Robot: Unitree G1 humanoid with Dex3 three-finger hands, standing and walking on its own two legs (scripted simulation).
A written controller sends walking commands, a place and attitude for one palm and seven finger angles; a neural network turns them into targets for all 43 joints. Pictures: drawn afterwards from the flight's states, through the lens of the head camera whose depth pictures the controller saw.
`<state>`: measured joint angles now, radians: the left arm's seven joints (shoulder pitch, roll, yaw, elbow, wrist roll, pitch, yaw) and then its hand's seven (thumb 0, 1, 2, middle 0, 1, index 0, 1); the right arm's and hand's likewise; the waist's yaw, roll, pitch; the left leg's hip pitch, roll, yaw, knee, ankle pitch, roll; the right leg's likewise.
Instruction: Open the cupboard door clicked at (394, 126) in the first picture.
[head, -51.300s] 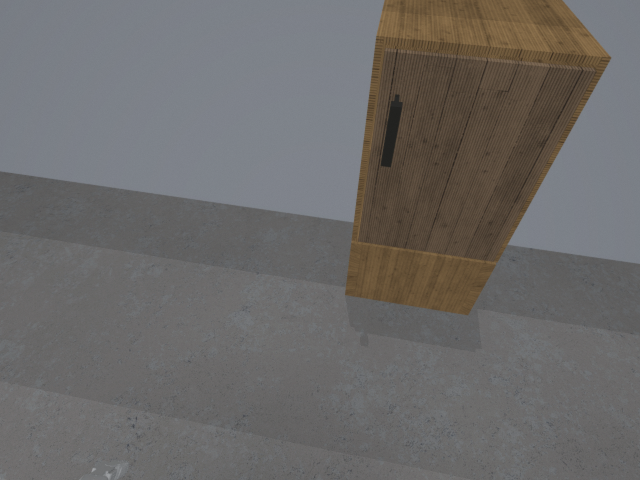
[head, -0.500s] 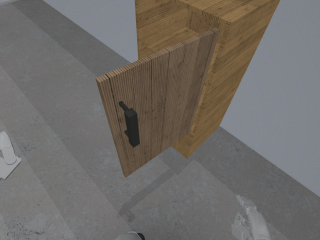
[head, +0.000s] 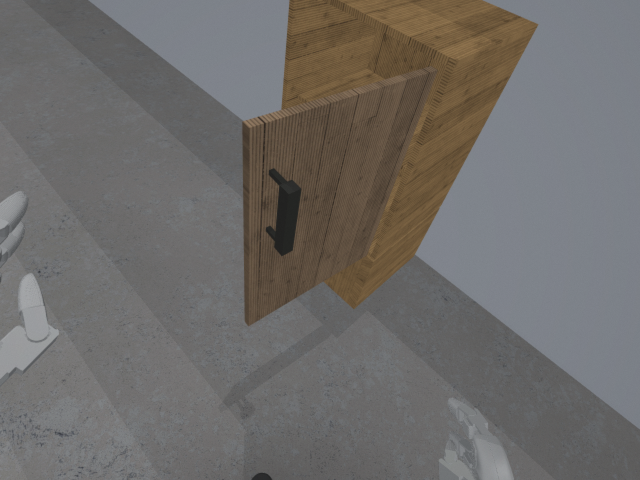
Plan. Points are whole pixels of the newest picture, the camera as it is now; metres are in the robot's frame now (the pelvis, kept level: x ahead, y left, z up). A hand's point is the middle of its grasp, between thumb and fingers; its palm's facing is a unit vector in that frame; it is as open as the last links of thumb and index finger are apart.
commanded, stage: stop stepping back and stand still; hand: left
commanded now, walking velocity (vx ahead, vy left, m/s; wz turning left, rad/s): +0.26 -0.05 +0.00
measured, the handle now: (279, 212) +0.53 +0.12 -0.02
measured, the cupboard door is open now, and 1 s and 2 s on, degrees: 84 84 84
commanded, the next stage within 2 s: let the arm hang, fingers relaxed in 0.68 s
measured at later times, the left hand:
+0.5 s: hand (45, 400) +0.15 +0.25 +0.13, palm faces +0.40 -0.80 -0.45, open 7.5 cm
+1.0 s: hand out of the picture +0.03 +0.18 -0.15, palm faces +0.03 -0.96 -0.27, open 7.4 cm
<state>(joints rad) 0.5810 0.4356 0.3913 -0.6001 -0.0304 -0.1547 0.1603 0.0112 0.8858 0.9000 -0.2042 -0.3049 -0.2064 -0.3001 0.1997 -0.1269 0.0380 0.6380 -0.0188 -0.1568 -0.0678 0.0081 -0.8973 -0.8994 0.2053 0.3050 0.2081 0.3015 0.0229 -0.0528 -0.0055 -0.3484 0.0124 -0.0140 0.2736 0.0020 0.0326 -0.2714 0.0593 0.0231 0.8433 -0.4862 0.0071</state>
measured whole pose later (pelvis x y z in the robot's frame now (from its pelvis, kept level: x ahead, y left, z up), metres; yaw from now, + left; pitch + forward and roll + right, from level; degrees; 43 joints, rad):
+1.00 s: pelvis -0.10 -0.01 -0.03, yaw +3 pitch -1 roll +2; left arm 0.25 0.20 0.01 0.62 0.03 0.05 0.00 0.01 0.91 0.90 -0.19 -0.30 -0.19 -0.30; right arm 0.12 -0.26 0.01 0.81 -0.02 -0.01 -0.01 0.00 -0.90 -0.90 0.20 0.30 0.21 0.30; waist -0.03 0.01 0.06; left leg -0.34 -0.03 0.02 0.60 -0.25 0.00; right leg -0.31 0.01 0.03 0.66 -0.29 -0.02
